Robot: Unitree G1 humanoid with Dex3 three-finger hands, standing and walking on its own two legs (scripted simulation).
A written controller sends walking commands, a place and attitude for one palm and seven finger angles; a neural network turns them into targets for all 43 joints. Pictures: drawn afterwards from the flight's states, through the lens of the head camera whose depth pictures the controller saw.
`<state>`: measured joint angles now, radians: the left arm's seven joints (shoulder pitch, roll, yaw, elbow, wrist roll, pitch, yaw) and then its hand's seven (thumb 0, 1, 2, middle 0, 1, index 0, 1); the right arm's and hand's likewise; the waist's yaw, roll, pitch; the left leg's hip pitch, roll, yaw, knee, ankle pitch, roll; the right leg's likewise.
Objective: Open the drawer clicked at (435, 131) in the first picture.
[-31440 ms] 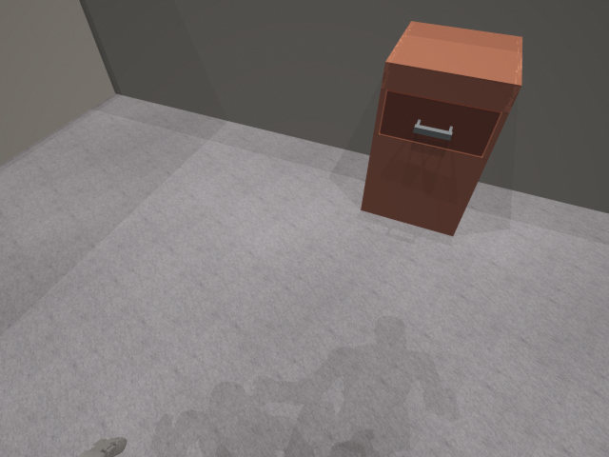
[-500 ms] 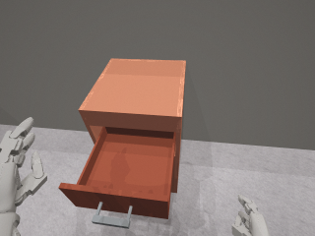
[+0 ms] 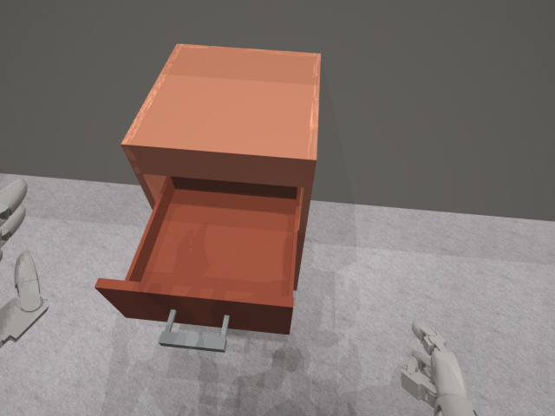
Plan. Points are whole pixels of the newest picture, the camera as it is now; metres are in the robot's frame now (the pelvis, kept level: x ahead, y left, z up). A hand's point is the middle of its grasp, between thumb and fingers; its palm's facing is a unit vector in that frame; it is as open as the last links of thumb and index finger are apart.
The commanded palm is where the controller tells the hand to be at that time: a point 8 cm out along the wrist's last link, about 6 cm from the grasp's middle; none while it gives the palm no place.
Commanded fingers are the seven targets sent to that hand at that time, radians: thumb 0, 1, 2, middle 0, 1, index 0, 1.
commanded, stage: step back with the hand held close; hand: left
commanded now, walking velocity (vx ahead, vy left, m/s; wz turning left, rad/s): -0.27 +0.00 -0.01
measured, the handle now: (196, 330) +0.29 +0.19 -0.24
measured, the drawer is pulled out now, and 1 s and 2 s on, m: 0.30 0.30 0.30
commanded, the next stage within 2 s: stop stepping back and stand still in 0.94 s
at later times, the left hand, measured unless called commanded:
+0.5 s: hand (11, 363) +0.14 +0.24 +0.16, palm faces +0.34 -0.78 -0.52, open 7.4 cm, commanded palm +0.07 +0.28 +0.18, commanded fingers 0.00 0.90 0.90 -0.20 -0.30 -0.20 -0.30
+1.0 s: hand out of the picture +0.07 +0.21 +0.17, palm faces +0.23 -0.87 -0.43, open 7.4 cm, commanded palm -0.01 +0.27 +0.18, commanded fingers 0.00 0.90 0.90 -0.20 -0.30 -0.20 -0.30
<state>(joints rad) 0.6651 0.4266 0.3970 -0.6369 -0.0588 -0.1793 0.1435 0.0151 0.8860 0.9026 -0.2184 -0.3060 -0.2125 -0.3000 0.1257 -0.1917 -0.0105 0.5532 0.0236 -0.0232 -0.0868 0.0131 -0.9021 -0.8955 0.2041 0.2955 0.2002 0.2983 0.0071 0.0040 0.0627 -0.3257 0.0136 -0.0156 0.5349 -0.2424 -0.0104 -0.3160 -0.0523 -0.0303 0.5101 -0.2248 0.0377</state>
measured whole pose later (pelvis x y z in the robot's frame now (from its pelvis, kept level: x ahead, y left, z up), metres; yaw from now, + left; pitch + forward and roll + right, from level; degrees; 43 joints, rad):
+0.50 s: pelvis -0.06 +0.00 -0.01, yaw +1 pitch +3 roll -2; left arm 0.63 0.44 0.43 -0.63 -0.05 -0.24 0.16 0.01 0.89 0.90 -0.21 -0.31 -0.21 -0.30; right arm 0.16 -0.19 0.00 0.58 0.03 -0.10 -0.08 0.01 -0.90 -0.90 0.21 0.30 0.20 0.30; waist -0.01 0.01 0.07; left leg -0.48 0.02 -0.05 0.61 -0.18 -0.02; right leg -0.40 0.01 0.00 0.59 -0.25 0.02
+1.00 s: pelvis -0.15 -0.01 -0.01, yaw -3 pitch +6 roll -3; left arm 0.59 0.45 0.38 -0.71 -0.08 -0.22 0.13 0.02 0.89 0.90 -0.21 -0.31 -0.21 -0.30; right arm 0.08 -0.14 0.04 0.60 -0.02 -0.16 -0.04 0.01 -0.90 -0.90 0.21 0.30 0.20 0.30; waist 0.01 -0.03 0.03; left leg -0.55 0.07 0.00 0.47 -0.02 0.00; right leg -0.27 0.02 0.01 0.72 -0.51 0.00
